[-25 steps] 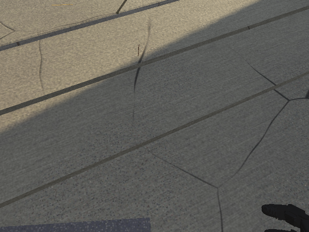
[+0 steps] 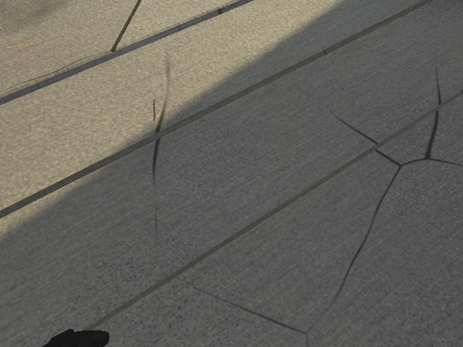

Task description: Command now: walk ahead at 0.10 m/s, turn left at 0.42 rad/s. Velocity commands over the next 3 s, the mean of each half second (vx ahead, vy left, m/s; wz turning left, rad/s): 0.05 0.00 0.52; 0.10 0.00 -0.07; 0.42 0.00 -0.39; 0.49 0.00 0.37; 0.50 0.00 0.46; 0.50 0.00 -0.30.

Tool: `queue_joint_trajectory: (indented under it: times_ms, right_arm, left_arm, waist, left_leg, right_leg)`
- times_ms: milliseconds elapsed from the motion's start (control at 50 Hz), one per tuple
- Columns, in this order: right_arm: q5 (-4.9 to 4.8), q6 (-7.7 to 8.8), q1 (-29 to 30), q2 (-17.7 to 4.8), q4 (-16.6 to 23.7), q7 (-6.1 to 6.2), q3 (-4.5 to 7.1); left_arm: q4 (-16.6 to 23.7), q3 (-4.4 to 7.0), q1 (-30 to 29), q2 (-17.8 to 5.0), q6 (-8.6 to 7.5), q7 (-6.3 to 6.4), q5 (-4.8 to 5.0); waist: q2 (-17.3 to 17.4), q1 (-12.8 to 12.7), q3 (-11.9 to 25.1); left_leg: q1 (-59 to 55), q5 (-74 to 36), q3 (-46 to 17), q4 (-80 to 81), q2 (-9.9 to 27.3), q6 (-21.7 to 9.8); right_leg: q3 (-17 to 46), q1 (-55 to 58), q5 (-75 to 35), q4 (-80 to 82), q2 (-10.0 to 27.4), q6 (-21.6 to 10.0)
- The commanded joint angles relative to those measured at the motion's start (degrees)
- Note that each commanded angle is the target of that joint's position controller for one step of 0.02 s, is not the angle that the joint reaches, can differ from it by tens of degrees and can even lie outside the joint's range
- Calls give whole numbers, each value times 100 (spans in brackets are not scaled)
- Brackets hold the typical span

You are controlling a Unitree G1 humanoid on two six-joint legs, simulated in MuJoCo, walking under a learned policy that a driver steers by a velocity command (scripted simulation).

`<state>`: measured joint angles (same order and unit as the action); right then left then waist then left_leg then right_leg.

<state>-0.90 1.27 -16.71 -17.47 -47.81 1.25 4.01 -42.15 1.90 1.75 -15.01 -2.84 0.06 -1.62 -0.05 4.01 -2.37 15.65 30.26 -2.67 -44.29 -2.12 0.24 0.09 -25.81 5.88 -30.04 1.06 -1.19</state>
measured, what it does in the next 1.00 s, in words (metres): steps on the spot: left foot, then right foot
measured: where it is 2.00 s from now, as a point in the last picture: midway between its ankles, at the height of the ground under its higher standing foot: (250, 300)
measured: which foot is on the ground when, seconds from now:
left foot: up 0.00-0.34, down 0.36-1.00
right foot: down 0.00-0.36, up 0.38-0.74, down 0.76-0.94, up 0.96-1.00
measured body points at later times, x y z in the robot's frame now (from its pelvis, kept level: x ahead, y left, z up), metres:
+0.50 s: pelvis +0.01 +0.04 +0.01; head +0.03 +0.09 +0.46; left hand +0.08 +0.36 -0.11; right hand +0.19 -0.21 -0.07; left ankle +0.00 +0.13 -0.73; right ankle +0.07 -0.10 -0.65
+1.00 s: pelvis +0.06 +0.04 +0.00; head +0.07 +0.04 +0.45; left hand +0.11 +0.33 -0.11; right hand +0.22 -0.22 -0.11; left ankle +0.00 +0.13 -0.73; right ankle +0.08 -0.09 -0.71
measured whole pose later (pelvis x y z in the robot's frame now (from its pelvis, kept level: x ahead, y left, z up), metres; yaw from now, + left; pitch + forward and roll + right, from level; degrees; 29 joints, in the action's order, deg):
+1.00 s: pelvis +0.06 +0.04 +0.00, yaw +11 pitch +1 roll +1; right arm 0.2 3.6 -13.4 -15.9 -44.8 1.6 4.2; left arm -49.1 3.7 13.0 -16.3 -1.3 0.3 1.9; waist -0.6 1.2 0.2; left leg 11.3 19.2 4.2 -30.1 -1.6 -2.7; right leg 4.4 -21.5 26.1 -45.6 0.1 -1.9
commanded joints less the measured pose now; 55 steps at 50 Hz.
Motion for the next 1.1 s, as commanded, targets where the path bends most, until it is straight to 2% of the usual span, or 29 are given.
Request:
queue_joint_trajectory:
  times_ms: [20, 60, 100, 200, 280, 320, 340, 360, 380, 400, 420, 440, 480, 560, 620, 680, 720, 760, 780, 800, 820, 860, 900, 920, 940, 960, 980, 1020, 1100]
  right_arm:
    - [-88, -142, -377, -780, 354, 87, 198]
    - [-31, -407, -238, -753, 369, 193, 263]
    - [-10, -517, -296, -562, 431, 213, 255]
    - [31, -490, 167, -297, 723, 97, 159]
    - [20, -505, 229, -447, 823, -57, 195]
    - [30, -514, -63, -463, 720, -117, 240]
    - [63, -518, -262, -591, 638, -102, 304]
    - [71, -515, -385, -1067, 673, -18, 432]
    - [118, -480, -146, -1647, 919, 47, 494]
    - [325, -323, -145, -1484, 957, 6, 464]
    - [310, -193, 161, -1338, 970, 5, 418]
    - [172, -137, 539, -1165, 1028, 29, 386]
    - [45, -128, 753, -826, 1083, 83, 249]
    - [95, -129, 593, -625, 1059, 146, 150]
    - [191, -117, 678, -393, 933, 129, 28]
    - [272, -111, 676, -399, 707, 32, -31]
    - [211, -118, 852, -540, 616, -2, -16]
    - [140, -105, 688, -680, 490, 23, 34]
    - [224, -76, 523, -664, 512, 47, 44]
    - [257, -57, 503, -605, 572, 66, 56]
    - [226, -56, 836, -543, 654, 96, 55]
    - [86, -34, 1046, -430, 768, 110, 77]
    - [41, 115, 806, -348, 792, 61, 101]
    - [53, 207, 539, -395, 722, 44, 140]
    - [68, 276, 80, -540, 581, 47, 205]
    - [67, 314, -369, -846, 408, 40, 303]
    - [134, 338, -361, -831, 377, 42, 310]
    - [87, 385, -165, -536, 436, 57, 221]
    - [100, 347, 192, -680, 426, -8, 243]
  left_arm:
    - [208, 267, 782, -873, 108, 63, 53]
    - [235, 217, 180, -703, 134, 81, 55]
    - [191, 234, -66, -729, 148, 117, -19]
    - [19, 317, -90, -894, 186, 250, 51]
    - [-112, 398, -19, -1113, 281, 221, 150]
    - [-183, 413, -80, -1111, 336, 205, 260]
    - [-296, 391, 127, -943, 366, 188, 294]
    - [-344, 330, 357, -626, 397, 130, 202]
    - [-22, 308, 59, -552, 367, 138, 29]
    - [108, 375, -493, -728, 337, 187, 50]
    - [76, 420, -423, -804, 344, 209, 158]
    - [-84, 460, -178, -827, 359, 257, 154]
    - [-205, 504, -3, -871, 354, 297, 76]
    - [-273, 441, 152, -682, 297, 246, 181]
    - [-365, 316, 136, -476, 317, 155, 173]
    - [-425, 273, 183, -559, 312, 61, 196]
    - [-436, 282, 280, -674, 289, 41, 214]
    - [-395, 307, 333, -933, 254, 41, 142]
    - [-371, 334, 417, -1176, 255, 65, 131]
    - [-453, 379, 446, -1275, 281, 66, 256]
    - [-510, 394, 572, -1138, 286, 51, 344]
    - [-509, 349, 742, -979, 199, 62, 313]
    - [-398, 346, 590, -975, 61, 62, 331]
    - [-270, 323, 345, -885, 25, 62, 345]
    - [-93, 276, 33, -693, -2, 60, 368]
    - [122, 200, -231, -426, -42, 29, 401]
    - [240, 230, -319, -609, -53, 10, 345]
    - [173, 277, 112, -702, -35, -47, 400]
    - [298, 162, -109, -443, -1, -250, 365]
  waist:
    - [-883, -507, 1438]
    - [-777, -313, 886]
    - [-957, -189, 672]
    - [-799, -336, 802]
    - [-835, -341, 818]
    - [-746, -125, 800]
    - [-466, -91, 719]
    - [870, -204, 481]
    - [1975, -310, 224]
    - [1369, 20, 483]
    - [1076, -196, 428]
    - [809, -381, 424]
    - [791, -468, 530]
    - [695, -431, 800]
    - [806, -344, 777]
    - [820, -235, 533]
    - [705, -355, 322]
    - [414, -395, 290]
    - [12, -221, 522]
    - [-451, -75, 592]
    - [-561, -230, 475]
    - [-698, -279, -39]
    - [-932, -65, -210]
    - [-760, 107, -136]
    - [-307, 316, -51]
    - [544, 384, 27]
    - [750, 323, -175]
    - [366, 22, -197]
    - [387, -20, -276]
  left_leg:
    - [2049, 614, -227, -2419, 230, 175]
    - [1888, -69, -213, -2443, 495, 329]
    - [1400, -483, 42, -2335, 471, 405]
    - [927, -878, 257, -927, 640, 309]
    - [377, -1011, 517, 43, 562, 71]
    - [-229, -1567, 719, 1048, 395, -189]
    - [-631, -1849, 552, 1580, 308, -405]
    - [-1080, -2849, -933, 2477, 1231, -860]
    - [-1047, -3827, -2657, 2688, 2360, -1831]
    - [-636, -3258, -2679, 2872, 2316, -2081]
    - [-592, -2809, -2181, 2902, 1993, -1751]
    - [-617, -2522, -1830, 2820, 1717, -1384]
    - [-598, -3029, -1540, 2699, 1490, -1191]
    - [-1156, -3555, -1283, 2562, 1376, -1195]
    - [-935, -3236, -1001, 2597, 1281, -1169]
    - [-465, -2810, -966, 2663, 1305, -1245]
    - [-366, -2721, -982, 2501, 1294, -1167]
    - [-477, -2723, -895, 2230, 1093, -842]
    - [-444, -2014, -667, 1997, 788, -644]
    - [-335, -1101, -238, 1902, 348, -478]
    - [-348, -291, 126, 1646, 119, -386]
    - [-129, 421, 73, 1364, 194, -446]
    - [-513, 218, -91, 1471, 277, -538]
    - [-1076, 105, -303, 1783, 477, -642]
    - [-1832, 299, -811, 2273, 916, -820]
    - [-2420, 676, -2080, 3091, 1845, -1196]
    - [-2385, 201, -2859, 3336, 2613, -1580]
    - [-2361, -567, -2432, 3311, 2635, -1637]
    - [-1753, -2204, -329, 3611, 1821, -1025]
  right_leg:
    - [2045, 2715, -1666, 924, 2066, -1319]
    - [1429, 1692, -251, 1342, 1729, -1135]
    - [838, 965, 1, 1636, 1512, -1114]
    - [216, 1168, -277, 1640, 1645, -1195]
    - [59, 1364, -116, 1494, 1836, -1090]
    - [-192, 1223, 184, 1091, 1729, -760]
    - [-426, 917, 597, 575, 1504, -404]
    - [-1057, -33, 1557, -885, 866, 196]
    - [-883, -1425, 3143, -2215, -5, 637]
    - [26, -1374, 3107, -3137, -34, 529]
    - [240, -1398, 2515, -3350, 59, 406]
    - [314, -1406, 2007, -3330, 125, 363]
    - [313, -1208, 1512, -3467, 68, 420]
    - [304, -1031, 1066, -2787, 24, 533]
    - [247, -150, 944, -1650, 219, 596]
    - [63, 724, 1154, -860, 220, 545]
    - [-53, 1017, 865, -103, 138, 426]
    - [154, 1284, -390, 598, 222, 241]
    - [454, 1491, -1251, 356, 478, 89]
    - [614, 1354, -518, 253, 478, -197]
    - [810, 914, 1233, 455, 416, -431]
    - [1539, 200, 3457, 1030, 632, -697]
    - [1963, -251, 3628, 1190, 663, -737]
    - [1792, -651, 3319, 908, 492, -603]
    - [1261, -1320, 2860, 153, 154, -356]
    - [600, -1953, 2151, -1141, -154, -160]
    - [462, -2441, 2511, -2308, 124, -148]
    - [750, -2796, 2275, -3240, 494, -149]
    - [218, -1989, 1035, -2356, 650, 45]
Next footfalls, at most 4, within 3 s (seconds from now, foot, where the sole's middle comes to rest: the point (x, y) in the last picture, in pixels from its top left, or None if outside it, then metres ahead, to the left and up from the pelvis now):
0.36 left None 0.04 0.14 -0.77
0.76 right None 0.12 -0.08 -0.76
1.28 right None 0.33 -0.12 -0.77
1.76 left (201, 272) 0.67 0.09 -0.74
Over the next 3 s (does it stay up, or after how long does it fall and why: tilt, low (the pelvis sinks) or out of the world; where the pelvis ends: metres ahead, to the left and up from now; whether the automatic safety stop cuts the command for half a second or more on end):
stays up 1.05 0.09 0.02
